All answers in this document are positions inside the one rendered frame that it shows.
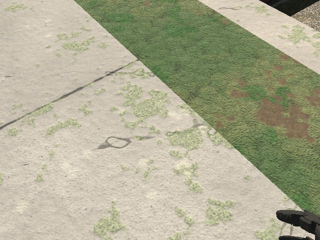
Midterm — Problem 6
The robot right hand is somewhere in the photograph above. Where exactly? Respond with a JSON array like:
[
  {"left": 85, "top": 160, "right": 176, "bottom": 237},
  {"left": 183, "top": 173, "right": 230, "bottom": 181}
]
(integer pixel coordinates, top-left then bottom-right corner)
[{"left": 276, "top": 210, "right": 320, "bottom": 240}]

